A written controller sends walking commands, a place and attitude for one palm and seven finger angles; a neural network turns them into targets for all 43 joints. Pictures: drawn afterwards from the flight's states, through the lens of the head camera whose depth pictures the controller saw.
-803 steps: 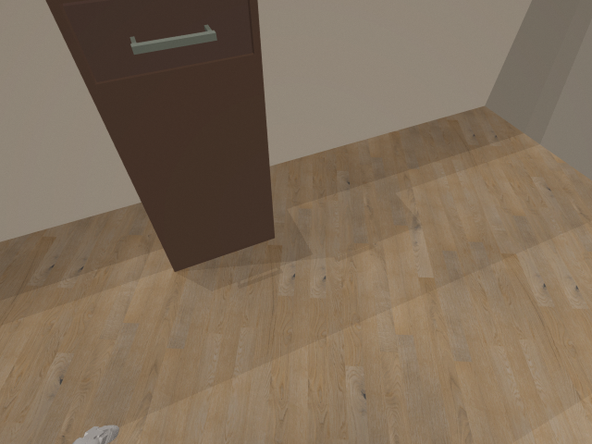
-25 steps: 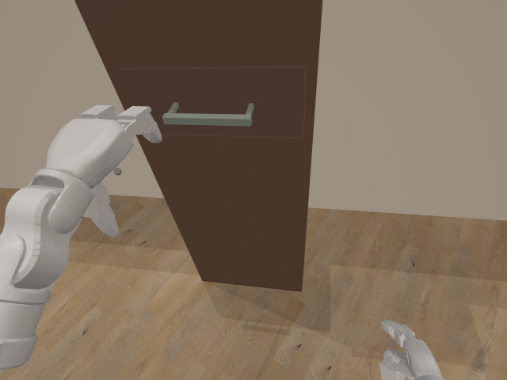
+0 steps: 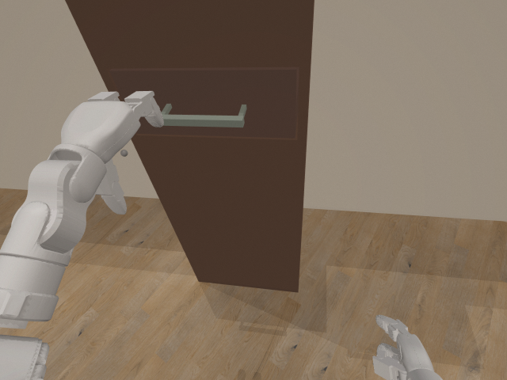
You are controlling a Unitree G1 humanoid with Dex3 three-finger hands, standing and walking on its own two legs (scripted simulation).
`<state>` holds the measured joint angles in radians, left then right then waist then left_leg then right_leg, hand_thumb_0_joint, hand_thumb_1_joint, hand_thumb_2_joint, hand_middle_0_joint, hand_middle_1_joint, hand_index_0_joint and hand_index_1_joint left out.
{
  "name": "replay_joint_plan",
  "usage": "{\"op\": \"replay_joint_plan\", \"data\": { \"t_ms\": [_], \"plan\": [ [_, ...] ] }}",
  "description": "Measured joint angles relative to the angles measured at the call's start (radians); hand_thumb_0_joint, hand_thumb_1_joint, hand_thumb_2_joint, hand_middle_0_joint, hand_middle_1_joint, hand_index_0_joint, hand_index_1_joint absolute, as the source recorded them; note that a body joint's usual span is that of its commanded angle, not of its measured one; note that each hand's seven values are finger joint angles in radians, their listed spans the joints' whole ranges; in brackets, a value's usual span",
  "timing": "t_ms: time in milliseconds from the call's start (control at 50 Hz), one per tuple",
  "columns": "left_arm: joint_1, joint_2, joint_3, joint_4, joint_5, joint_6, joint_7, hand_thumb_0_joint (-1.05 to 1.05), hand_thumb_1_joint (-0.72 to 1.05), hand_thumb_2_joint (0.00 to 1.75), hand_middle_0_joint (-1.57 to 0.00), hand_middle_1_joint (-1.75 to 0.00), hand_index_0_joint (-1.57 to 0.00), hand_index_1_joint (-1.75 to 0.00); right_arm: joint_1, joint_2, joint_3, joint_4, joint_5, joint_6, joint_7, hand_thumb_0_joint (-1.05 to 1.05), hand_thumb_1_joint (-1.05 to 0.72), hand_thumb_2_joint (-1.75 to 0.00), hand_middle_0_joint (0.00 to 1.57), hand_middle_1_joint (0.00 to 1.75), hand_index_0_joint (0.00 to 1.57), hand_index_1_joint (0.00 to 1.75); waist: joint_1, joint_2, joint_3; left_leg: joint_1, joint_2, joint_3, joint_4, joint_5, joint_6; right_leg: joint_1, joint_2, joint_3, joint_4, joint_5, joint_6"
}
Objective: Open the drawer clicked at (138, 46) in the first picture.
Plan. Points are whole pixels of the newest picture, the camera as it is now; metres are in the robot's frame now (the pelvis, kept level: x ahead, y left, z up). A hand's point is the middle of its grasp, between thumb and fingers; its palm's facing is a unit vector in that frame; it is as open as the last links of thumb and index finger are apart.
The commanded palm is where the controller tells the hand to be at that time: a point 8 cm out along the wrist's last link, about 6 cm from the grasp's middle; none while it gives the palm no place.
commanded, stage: move the hooked fingers above the handle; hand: left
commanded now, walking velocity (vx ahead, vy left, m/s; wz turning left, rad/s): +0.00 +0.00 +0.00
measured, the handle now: (201, 114) +0.58 +0.19 +0.12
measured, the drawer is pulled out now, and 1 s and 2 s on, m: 0.00 0.00 0.00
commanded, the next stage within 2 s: none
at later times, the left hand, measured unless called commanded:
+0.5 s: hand (158, 129) +0.44 +0.22 +0.18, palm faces +0.06 -0.04 -1.00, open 13.8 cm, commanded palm +0.41 +0.22 +0.25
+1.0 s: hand (186, 119) +0.50 +0.19 +0.17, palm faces -0.02 -0.02 -1.00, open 13.8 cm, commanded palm +0.49 +0.19 +0.24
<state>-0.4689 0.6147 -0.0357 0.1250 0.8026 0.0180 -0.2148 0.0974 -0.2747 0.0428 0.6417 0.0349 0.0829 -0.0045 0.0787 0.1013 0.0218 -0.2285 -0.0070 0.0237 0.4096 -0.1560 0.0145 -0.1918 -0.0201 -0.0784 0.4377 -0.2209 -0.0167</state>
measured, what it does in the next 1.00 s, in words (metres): stands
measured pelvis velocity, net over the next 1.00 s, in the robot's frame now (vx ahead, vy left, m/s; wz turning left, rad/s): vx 0.04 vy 0.01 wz -0.01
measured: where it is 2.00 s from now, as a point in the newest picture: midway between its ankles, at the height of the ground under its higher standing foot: outside the picture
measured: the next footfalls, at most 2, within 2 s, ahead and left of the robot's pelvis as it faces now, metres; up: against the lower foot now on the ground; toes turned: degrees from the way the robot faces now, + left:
none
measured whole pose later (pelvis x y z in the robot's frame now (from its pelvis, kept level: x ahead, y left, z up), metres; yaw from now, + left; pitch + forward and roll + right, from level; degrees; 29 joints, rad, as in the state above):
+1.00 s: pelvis +0.04 +0.01 +0.00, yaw -1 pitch +6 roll +0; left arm -0.86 0.51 -0.19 0.62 0.90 0.04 -0.14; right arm 0.20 -0.27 0.00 0.66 0.05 0.15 -0.02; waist 0.00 0.06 -0.04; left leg -0.35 -0.01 0.04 0.47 -0.23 0.02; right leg -0.31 -0.03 -0.06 0.49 -0.28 -0.01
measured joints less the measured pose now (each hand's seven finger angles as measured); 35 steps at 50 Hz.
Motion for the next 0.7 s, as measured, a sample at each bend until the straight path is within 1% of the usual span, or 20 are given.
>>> {"op": "replay_joint_plan", "data": {
  "t_ms": [80,140,240,320,360,420,460,520,620,700],
  "plan": [
    [-0.018,-0.002,0.010,0.030,0.009,0.020,-0.002,0.00,-0.50,0.30,-0.32,-1.21,-0.32,-1.20,0.022,-0.014,-0.008,0.000,0.003,0.021,0.006,0.01,-0.90,-0.90,0.20,0.30,0.20,0.30,-0.008,0.001,-0.007,-0.006,0.000,0.005,-0.002,-0.005,0.000,-0.008,0.000,0.005,0.000,-0.004,0.000],
    [-0.028,-0.010,-0.006,0.047,0.015,0.028,-0.009,0.00,-0.50,0.30,-0.32,-1.21,-0.32,-1.20,0.037,-0.026,-0.016,0.002,0.006,0.032,0.006,0.01,-0.90,-0.90,0.20,0.30,0.20,0.30,-0.013,0.002,-0.008,-0.011,-0.002,0.006,-0.002,-0.008,0.002,-0.015,-0.002,0.006,0.002,-0.008,0.002],
    [-0.044,-0.022,-0.031,0.073,0.019,-0.003,-0.005,0.00,-0.50,0.30,-0.32,-1.21,-0.32,-1.20,0.054,-0.031,-0.026,0.007,0.007,0.035,-0.002,0.01,-0.90,-0.90,0.20,0.30,0.20,0.30,-0.023,-0.004,-0.007,-0.020,-0.003,0.008,-0.001,-0.014,0.004,-0.025,-0.003,0.009,0.004,-0.014,0.003],
    [-0.073,-0.031,-0.037,0.109,0.018,-0.026,0.027,0.00,-0.50,0.30,-0.32,-1.21,-0.32,-1.20,0.061,-0.027,-0.030,0.013,0.008,0.034,-0.005,0.01,-0.90,-0.90,0.20,0.30,0.20,0.30,-0.029,-0.008,-0.011,-0.029,-0.002,0.012,0.002,-0.021,0.004,-0.034,-0.002,0.013,0.004,-0.017,0.004],
    [-0.099,-0.034,-0.037,0.148,0.024,-0.021,0.044,0.00,-0.50,0.30,-0.32,-1.21,-0.32,-1.20,0.061,-0.024,-0.029,0.017,0.010,0.039,-0.006,0.01,-0.90,-0.90,0.20,0.30,0.20,0.30,-0.033,-0.011,-0.015,-0.035,-0.001,0.015,0.004,-0.024,0.004,-0.041,-0.002,0.016,0.004,-0.019,0.005],
    [-0.141,-0.037,-0.045,0.197,0.044,0.004,0.056,0.00,-0.49,0.30,-0.32,-1.21,-0.32,-1.20,0.067,-0.020,-0.030,0.015,0.013,0.045,-0.003,0.01,-0.90,-0.90,0.20,0.30,0.20,0.30,-0.036,-0.013,-0.022,-0.045,-0.002,0.017,0.005,-0.028,0.005,-0.051,-0.002,0.018,0.006,-0.022,0.005],
    [-0.160,-0.040,-0.052,0.213,0.054,0.020,0.056,0.00,-0.49,0.30,-0.32,-1.21,-0.32,-1.20,0.071,-0.018,-0.032,0.011,0.014,0.050,-0.001,0.01,-0.90,-0.90,0.20,0.30,0.20,0.30,-0.038,-0.013,-0.027,-0.050,-0.003,0.018,0.008,-0.032,0.006,-0.056,-0.003,0.019,0.008,-0.025,0.006],
    [-0.170,-0.047,-0.058,0.219,0.055,0.031,0.049,0.00,-0.49,0.30,-0.32,-1.21,-0.32,-1.20,0.074,-0.015,-0.032,0.006,0.016,0.059,0.001,0.01,-0.90,-0.90,0.20,0.30,0.20,0.30,-0.041,-0.013,-0.034,-0.052,-0.004,0.022,0.009,-0.038,0.008,-0.059,-0.004,0.024,0.009,-0.030,0.009],
    [-0.177,-0.060,-0.072,0.230,0.056,0.032,0.039,0.00,-0.49,0.30,-0.32,-1.21,-0.32,-1.20,0.073,-0.012,-0.030,-0.001,0.017,0.070,0.002,0.01,-0.90,-0.90,0.20,0.30,0.20,0.30,-0.046,-0.015,-0.043,-0.055,-0.005,0.027,0.015,-0.050,0.011,-0.064,-0.006,0.029,0.014,-0.039,0.012],
    [-0.190,-0.068,-0.080,0.246,0.061,0.022,0.049,0.00,-0.49,0.30,-0.32,-1.21,-0.32,-1.20,0.073,-0.009,-0.032,-0.004,0.016,0.072,0.001,0.01,-0.90,-0.90,0.20,0.30,0.20,0.30,-0.047,-0.020,-0.047,-0.062,-0.006,0.028,0.022,-0.057,0.012,-0.070,-0.007,0.030,0.019,-0.045,0.013]
  ]
}}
